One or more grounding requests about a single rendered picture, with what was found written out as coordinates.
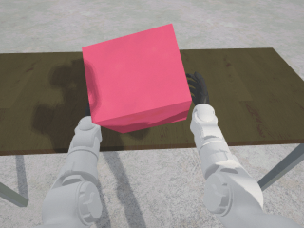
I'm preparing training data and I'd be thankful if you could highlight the table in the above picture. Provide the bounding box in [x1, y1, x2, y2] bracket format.
[0, 47, 304, 208]

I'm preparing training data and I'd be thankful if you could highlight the left robot forearm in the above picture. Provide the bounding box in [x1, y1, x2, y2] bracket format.
[41, 116, 103, 223]

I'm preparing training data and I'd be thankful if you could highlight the right robot upper arm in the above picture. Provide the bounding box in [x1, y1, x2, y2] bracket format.
[203, 171, 304, 228]

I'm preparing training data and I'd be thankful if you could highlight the right robot forearm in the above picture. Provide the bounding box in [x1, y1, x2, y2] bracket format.
[190, 104, 264, 203]

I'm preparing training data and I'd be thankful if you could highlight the robot right hand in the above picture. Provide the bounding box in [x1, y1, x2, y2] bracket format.
[185, 71, 210, 106]

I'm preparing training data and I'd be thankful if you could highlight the carton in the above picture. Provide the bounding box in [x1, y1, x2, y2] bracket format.
[82, 23, 192, 133]

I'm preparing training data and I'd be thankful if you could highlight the left robot upper arm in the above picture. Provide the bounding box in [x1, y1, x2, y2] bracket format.
[30, 180, 103, 228]

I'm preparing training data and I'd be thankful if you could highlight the robot left hand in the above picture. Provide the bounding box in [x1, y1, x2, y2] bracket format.
[84, 101, 91, 117]

